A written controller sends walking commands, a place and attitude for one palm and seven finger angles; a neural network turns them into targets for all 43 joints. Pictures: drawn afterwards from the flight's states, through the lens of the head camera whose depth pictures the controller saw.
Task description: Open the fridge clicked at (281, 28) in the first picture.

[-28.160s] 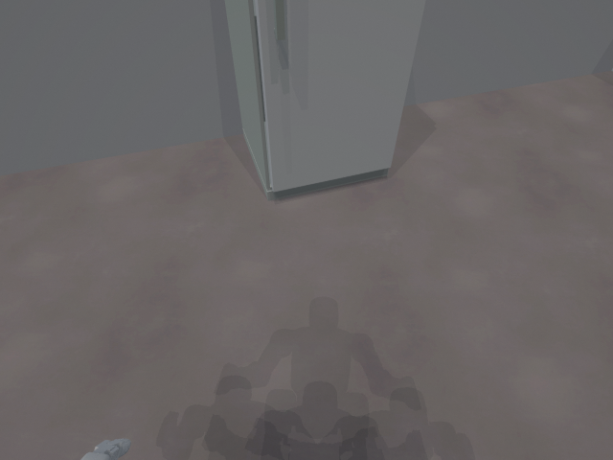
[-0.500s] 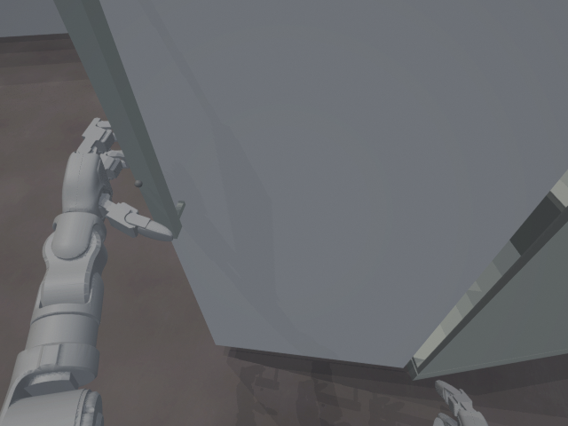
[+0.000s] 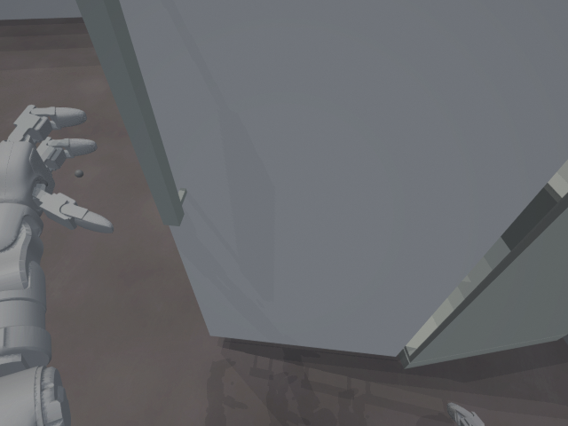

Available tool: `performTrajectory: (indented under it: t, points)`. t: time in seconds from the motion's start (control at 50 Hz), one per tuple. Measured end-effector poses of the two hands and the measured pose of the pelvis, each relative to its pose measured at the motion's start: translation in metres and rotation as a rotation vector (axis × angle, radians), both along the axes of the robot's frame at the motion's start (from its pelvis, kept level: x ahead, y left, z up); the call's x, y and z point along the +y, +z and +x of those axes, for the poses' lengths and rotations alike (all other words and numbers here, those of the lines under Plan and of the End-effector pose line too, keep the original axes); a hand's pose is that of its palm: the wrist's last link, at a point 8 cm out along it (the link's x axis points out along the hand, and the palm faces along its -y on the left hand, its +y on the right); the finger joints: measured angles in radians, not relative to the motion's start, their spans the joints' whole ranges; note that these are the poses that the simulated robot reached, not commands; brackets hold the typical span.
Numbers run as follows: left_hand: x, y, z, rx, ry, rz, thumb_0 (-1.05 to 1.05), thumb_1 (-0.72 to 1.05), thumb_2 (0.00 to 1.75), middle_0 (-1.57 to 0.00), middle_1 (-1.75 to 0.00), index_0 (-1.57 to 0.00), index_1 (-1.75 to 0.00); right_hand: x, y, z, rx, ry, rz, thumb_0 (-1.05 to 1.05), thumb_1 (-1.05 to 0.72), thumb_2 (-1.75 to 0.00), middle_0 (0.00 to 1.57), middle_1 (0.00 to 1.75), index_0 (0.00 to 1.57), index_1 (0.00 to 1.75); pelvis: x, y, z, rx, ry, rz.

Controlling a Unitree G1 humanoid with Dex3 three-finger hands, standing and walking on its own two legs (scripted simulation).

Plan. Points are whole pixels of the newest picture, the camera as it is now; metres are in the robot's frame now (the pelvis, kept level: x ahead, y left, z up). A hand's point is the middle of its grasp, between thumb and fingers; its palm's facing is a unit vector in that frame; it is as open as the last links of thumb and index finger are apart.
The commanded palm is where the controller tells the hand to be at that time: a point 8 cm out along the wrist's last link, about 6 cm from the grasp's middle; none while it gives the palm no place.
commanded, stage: slip the hand off the handle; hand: left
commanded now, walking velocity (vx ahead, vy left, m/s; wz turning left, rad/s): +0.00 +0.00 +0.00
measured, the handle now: (142, 94) +0.44 +0.20 +0.24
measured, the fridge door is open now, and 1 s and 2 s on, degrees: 74 74 74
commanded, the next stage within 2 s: draw the hand back to the body in 1.14 s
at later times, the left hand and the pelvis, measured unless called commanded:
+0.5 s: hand (50, 219) +0.31 +0.29 +0.16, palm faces +0.20 -0.96 -0.19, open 14.7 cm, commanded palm +0.27 +0.33 +0.17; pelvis -0.01 +0.02 +0.00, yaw +0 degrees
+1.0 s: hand (34, 246) +0.27 +0.29 +0.16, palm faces +0.22 -0.96 -0.18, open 14.7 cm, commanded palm +0.24 +0.33 +0.17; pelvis -0.01 -0.01 +0.00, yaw +2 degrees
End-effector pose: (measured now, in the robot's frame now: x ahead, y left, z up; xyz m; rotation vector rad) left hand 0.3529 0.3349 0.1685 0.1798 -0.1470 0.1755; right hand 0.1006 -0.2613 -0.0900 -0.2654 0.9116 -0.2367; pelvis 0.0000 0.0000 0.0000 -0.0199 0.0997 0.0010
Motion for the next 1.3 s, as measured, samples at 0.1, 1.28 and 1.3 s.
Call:
performTrajectory:
  t: [0.1,1.28,1.3]
  points:
    - [0.012,-0.002,0.001,0.013,-0.002,0.004,-0.01,-0.55,0.20,-0.26,-1.15,-0.26,-1.15,0.005,-0.002,-0.021,0.026,-0.022,-0.004,0.01,-0.90,-0.90,0.20,0.30,0.20,0.30,0.006,-0.001,-0.006,0.006,-0.004,-0.006]
    - [0.001,-0.005,-0.102,0.004,0.009,0.015,-0.01,-0.55,0.20,-0.26,-1.15,-0.26,-1.15,-0.002,0.010,0.029,-0.187,0.065,0.017,0.01,-0.90,-0.90,0.20,0.30,0.20,0.30,-0.012,0.000,-0.004,-0.055,0.006,0.009]
    - [0.002,-0.008,-0.103,0.010,-0.003,-0.030,-0.01,-0.55,0.20,-0.26,-1.15,-0.26,-1.15,-0.001,0.011,0.030,-0.190,0.061,0.020,0.01,-0.90,-0.90,0.20,0.30,0.20,0.30,-0.011,0.000,-0.004,-0.059,0.008,0.007]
